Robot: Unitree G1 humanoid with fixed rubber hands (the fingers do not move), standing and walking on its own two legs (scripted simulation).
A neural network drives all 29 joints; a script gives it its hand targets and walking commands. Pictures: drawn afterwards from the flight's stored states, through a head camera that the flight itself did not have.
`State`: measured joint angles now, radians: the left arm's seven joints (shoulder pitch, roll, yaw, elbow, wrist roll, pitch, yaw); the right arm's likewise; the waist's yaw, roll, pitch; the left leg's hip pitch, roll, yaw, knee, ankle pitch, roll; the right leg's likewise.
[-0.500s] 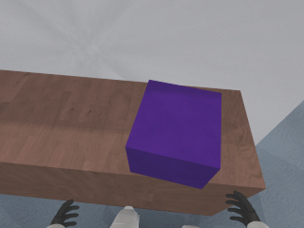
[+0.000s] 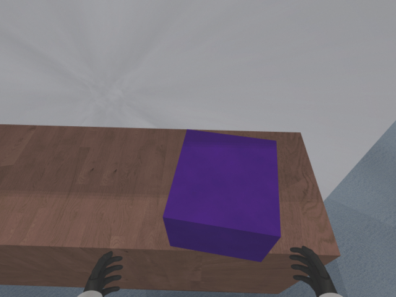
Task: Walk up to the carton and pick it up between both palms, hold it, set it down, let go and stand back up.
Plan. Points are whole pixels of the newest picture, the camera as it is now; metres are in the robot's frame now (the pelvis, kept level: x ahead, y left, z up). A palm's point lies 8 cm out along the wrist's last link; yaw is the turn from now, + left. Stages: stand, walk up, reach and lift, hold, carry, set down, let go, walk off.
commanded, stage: reach and lift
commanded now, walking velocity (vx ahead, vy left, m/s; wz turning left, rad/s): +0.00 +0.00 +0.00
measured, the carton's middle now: (222, 193) +0.38 -0.01 -0.08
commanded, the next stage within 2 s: none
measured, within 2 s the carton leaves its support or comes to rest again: neither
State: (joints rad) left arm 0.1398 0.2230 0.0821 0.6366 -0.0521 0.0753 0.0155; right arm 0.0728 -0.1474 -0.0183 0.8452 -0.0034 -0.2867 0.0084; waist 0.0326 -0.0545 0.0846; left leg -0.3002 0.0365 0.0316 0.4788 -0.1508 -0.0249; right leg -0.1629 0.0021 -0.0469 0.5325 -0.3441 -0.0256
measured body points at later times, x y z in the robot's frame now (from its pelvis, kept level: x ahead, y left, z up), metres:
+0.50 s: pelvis +0.02 +0.01 +0.01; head +0.02 +0.03 +0.45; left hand +0.19 +0.24 -0.08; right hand +0.19 -0.22 -0.06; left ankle +0.07 +0.14 -0.73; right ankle -0.03 -0.10 -0.73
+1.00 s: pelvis +0.02 +0.01 +0.00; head +0.00 +0.02 +0.45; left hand +0.19 +0.23 -0.05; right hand +0.18 -0.21 -0.04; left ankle +0.07 +0.14 -0.73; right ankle -0.03 -0.10 -0.73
